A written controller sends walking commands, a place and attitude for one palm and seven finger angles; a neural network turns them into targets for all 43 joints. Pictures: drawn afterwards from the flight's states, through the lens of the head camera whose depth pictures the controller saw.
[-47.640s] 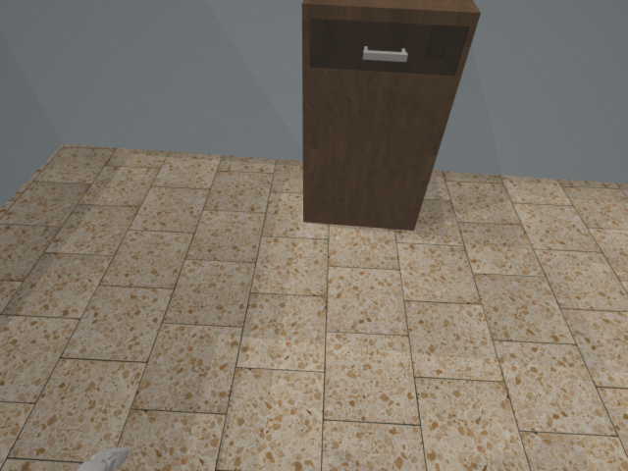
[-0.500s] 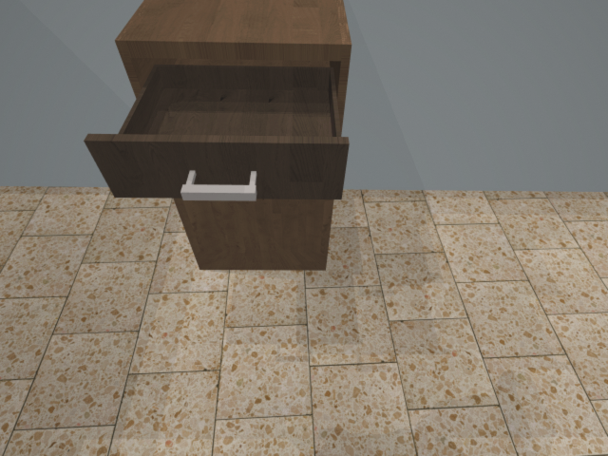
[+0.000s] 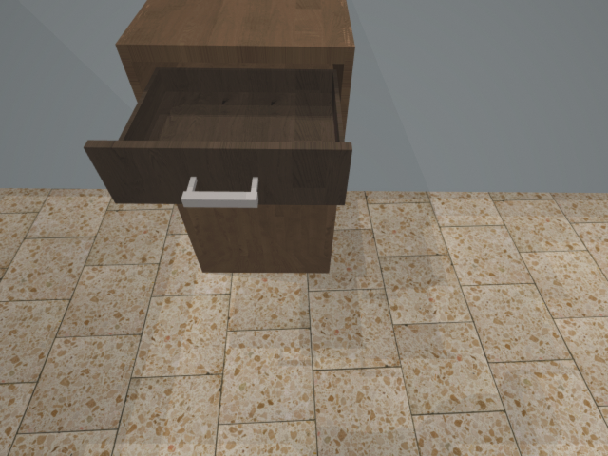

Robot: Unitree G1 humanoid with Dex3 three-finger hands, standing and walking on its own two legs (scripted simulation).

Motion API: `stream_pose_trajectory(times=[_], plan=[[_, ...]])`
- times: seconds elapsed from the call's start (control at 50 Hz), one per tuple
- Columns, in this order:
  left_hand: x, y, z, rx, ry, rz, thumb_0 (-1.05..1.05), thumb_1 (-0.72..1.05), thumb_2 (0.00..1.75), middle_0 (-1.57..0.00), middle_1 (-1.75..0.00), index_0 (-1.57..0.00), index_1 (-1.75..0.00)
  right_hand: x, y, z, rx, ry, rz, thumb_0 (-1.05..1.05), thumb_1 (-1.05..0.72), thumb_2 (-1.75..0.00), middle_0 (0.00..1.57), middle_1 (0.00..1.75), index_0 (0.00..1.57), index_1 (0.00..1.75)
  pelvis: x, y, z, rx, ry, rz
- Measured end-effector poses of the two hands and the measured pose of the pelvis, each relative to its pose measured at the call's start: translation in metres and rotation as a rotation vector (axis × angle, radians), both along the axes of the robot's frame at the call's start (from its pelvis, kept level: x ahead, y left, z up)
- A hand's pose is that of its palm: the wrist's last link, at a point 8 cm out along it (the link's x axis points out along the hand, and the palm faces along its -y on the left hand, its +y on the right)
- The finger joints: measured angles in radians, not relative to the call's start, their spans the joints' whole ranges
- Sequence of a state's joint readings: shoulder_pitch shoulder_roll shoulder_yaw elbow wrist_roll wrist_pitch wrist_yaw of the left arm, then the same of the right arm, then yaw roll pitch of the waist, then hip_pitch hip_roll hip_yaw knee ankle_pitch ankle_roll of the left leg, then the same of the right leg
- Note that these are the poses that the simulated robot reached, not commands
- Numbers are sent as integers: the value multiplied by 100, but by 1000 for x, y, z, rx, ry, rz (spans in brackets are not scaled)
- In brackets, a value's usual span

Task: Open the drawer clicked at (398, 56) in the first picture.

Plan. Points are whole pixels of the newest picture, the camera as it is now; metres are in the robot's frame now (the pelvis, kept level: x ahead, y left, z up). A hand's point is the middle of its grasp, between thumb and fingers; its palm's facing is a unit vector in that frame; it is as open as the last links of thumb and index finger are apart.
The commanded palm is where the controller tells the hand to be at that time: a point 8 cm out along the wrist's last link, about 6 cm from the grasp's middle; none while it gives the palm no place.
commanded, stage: stand and wait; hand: left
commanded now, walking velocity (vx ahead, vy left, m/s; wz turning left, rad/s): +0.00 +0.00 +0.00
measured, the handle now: (222, 191) +0.53 +0.18 +0.00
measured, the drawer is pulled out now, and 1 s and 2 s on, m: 0.29 0.29 0.29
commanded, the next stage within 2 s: none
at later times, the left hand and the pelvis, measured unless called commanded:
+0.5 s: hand out of the picture +0.07 +0.23 -0.17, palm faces -0.02 -0.95 -0.30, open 7.4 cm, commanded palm none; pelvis +0.00 +0.00 +0.00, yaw +0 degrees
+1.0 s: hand out of the picture +0.08 +0.23 -0.16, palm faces -0.02 -0.95 -0.32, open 7.4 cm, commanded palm none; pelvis +0.00 +0.00 +0.00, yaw +0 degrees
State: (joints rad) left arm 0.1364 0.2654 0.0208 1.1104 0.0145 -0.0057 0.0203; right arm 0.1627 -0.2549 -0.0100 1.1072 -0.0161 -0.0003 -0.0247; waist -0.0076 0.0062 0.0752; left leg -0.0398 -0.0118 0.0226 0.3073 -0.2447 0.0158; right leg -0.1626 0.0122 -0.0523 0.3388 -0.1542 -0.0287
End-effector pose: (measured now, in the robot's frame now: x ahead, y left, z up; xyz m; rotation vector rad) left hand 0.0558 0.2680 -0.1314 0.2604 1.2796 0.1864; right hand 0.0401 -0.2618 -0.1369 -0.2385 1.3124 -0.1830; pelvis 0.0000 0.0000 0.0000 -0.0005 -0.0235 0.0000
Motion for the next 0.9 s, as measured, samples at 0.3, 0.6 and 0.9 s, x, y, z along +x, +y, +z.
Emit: stream_pose_trajectory(times=[0.3, 0.6, 0.9], plan=[[13, 0, 0, -7, -24, -17, 0, 90, 90, -21, -30, -20, -30, 5, -7, 4, -18, -8, 0, 1, -90, -89, 20, 30, 20, 30, 3, 0, 1, -1, 0, -2], [10, 7, 2, 9, -12, -15, 0, 90, 90, -21, -30, -20, -30, 8, -10, 5, -24, -9, 7, 1, -90, -89, 20, 30, 20, 30, 3, 0, 1, -1, 1, -2], [15, 11, 5, 20, -30, -18, 0, 90, 90, -21, -30, -20, -30, 16, -16, 8, -37, -31, 16, 1, -90, -89, 20, 30, 20, 30, 3, 0, 1, 0, -2, 0]])
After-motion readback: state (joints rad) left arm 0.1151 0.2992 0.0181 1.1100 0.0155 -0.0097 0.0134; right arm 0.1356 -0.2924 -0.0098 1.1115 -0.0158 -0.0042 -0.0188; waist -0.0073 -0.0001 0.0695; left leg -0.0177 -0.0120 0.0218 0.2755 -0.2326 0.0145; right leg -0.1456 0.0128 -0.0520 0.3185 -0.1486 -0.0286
